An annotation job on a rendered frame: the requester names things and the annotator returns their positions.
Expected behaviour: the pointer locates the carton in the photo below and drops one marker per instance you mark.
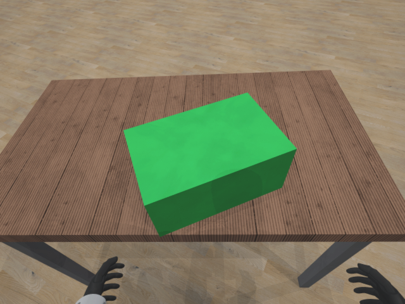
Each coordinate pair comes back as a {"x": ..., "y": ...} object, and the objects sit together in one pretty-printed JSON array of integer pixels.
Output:
[{"x": 198, "y": 163}]

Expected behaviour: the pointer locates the table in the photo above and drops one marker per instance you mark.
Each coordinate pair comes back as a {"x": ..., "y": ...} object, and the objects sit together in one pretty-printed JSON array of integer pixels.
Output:
[{"x": 66, "y": 175}]

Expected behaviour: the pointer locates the right robot hand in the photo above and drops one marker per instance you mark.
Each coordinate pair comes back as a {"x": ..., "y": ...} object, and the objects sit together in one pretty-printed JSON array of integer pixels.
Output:
[{"x": 381, "y": 287}]

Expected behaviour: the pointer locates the left robot hand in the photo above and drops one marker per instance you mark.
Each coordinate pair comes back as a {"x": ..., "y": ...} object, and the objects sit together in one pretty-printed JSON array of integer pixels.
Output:
[{"x": 97, "y": 286}]

